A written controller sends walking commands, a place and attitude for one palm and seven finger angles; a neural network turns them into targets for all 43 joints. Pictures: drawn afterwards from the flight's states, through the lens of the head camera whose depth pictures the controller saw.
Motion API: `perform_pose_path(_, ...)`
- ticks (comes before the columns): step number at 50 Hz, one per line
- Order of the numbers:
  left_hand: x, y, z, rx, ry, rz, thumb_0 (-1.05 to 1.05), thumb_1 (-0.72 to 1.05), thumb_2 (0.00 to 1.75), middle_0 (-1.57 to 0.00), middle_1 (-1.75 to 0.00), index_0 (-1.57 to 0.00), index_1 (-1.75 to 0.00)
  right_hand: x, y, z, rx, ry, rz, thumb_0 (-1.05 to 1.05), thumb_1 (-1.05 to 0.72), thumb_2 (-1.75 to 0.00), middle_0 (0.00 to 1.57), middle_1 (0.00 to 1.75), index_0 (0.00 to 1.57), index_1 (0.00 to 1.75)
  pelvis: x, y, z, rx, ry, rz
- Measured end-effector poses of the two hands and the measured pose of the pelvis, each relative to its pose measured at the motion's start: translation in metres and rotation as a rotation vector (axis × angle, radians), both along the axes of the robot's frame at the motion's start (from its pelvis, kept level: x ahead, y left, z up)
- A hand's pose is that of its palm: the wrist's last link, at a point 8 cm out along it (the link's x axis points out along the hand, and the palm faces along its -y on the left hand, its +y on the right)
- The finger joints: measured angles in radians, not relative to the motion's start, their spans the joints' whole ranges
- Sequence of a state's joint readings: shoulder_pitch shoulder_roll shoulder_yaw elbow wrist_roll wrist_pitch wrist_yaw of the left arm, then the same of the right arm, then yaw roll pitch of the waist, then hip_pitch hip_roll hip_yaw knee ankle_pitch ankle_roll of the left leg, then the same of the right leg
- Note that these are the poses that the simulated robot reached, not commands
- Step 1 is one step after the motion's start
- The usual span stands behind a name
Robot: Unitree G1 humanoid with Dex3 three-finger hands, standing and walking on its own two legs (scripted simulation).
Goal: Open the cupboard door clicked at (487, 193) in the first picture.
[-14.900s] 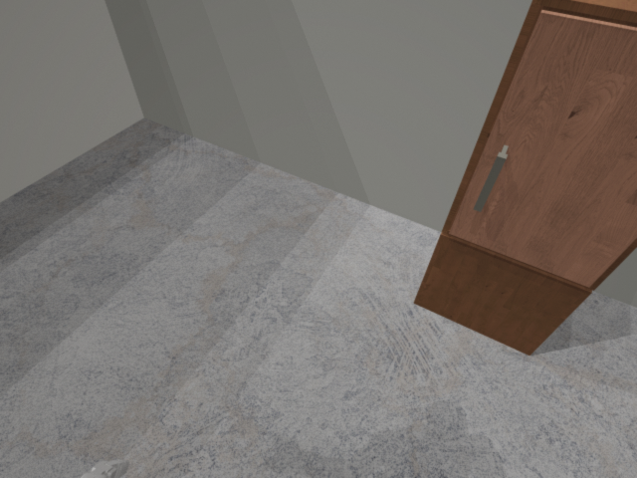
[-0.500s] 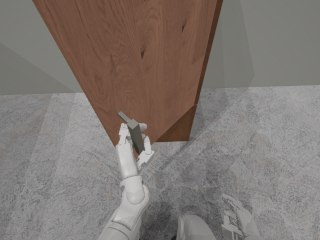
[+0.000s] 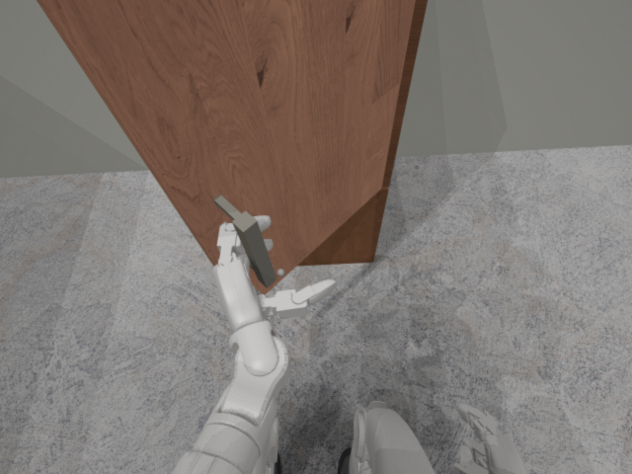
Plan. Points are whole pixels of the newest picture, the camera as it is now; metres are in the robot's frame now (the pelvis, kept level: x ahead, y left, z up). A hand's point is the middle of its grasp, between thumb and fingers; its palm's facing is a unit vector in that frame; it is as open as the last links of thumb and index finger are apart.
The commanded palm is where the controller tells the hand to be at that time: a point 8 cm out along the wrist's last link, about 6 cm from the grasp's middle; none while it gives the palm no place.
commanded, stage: open thumb and fingers to let go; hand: left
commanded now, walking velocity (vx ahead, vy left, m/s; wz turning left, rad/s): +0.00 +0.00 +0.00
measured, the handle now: (247, 245) +0.40 +0.08 +0.02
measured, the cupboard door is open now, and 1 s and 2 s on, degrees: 43 43 43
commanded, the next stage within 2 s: slide the hand sideways off the handle in 0.32 s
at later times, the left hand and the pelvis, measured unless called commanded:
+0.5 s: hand (276, 280) +0.35 +0.05 +0.01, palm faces +0.15 -0.99 -0.05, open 15.2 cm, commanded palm +0.31 +0.09 +0.01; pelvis +0.00 +0.03 +0.00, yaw -1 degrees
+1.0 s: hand (259, 317) +0.31 +0.07 +0.01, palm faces -0.06 -1.00 +0.00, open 16.3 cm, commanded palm +0.27 +0.12 +0.01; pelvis +0.00 +0.06 -0.01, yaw -3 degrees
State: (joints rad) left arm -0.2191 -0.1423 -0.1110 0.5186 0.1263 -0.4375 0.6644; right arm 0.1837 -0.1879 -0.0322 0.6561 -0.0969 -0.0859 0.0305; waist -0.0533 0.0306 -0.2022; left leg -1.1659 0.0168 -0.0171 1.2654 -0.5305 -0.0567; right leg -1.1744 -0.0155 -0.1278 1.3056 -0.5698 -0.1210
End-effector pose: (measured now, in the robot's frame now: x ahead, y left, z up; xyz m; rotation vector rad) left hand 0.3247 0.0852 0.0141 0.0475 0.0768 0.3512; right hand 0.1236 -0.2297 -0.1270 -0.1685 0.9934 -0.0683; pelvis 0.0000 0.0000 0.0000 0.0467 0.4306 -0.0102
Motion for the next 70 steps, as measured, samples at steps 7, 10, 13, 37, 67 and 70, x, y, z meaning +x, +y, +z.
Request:
perform_pose_path(7, 0.0, 0.002, 0.0, 0.0, 0.005, -0.025, -0.01, -0.43, 0.33, -0.28, -1.05, -0.34, -1.05, -0.002, 0.007, 0.006, -0.01, -0.013, -0.006, 0.01, -0.91, -0.9, 0.2, 0.3, 0.2, 0.3, 0.0, 0.009, 0.002, -0.01, -0.005, -0.008)
perform_pose_path(10, 0.0, 0.002, 0.0, -0.004, 0.003, -0.036, -0.01, -0.46, 0.32, -0.26, -0.93, -0.33, -0.93, 0.001, 0.013, 0.008, -0.01, -0.027, 0.001, 0.01, -0.91, -0.9, 0.2, 0.3, 0.2, 0.3, -0.001, 0.013, 0.002, -0.015, -0.007, -0.01)
perform_pose_path(13, 0.0, 0.003, 0.0, -0.008, 0.001, -0.047, -0.01, -0.48, 0.31, -0.26, -0.82, -0.3, -0.8, 0.006, 0.019, 0.011, -0.009, -0.043, 0.009, 0.01, -0.91, -0.9, 0.2, 0.3, 0.2, 0.3, -0.001, 0.018, 0.002, -0.021, -0.009, -0.011)
perform_pose_path(37, -0.022, 0.025, -0.005, -0.132, -0.045, -0.425, -0.01, -0.5, 0.3, -0.18, -0.32, -0.15, -0.33, 0.004, 0.041, 0.009, 0.001, -0.021, -0.009, 0.01, -0.91, -0.9, 0.2, 0.3, 0.2, 0.3, -0.005, 0.053, -0.008, -0.047, -0.027, -0.019)
perform_pose_path(67, -0.072, 0.058, -0.005, -0.062, -0.046, -0.401, -0.01, -0.5, 0.3, -0.15, -0.3, -0.15, -0.3, 0.061, 0.053, 0.024, 0.005, -0.141, 0.062, 0.01, -0.91, -0.9, 0.2, 0.3, 0.2, 0.3, 0.004, 0.046, -0.011, -0.045, -0.027, -0.011)
perform_pose_path(70, -0.078, 0.067, -0.005, -0.061, -0.029, -0.377, -0.01, -0.5, 0.3, -0.15, -0.3, -0.15, -0.3, 0.065, 0.051, 0.024, 0.007, -0.151, 0.061, 0.01, -0.91, -0.9, 0.2, 0.3, 0.2, 0.3, 0.005, 0.044, -0.011, -0.043, -0.029, -0.01)
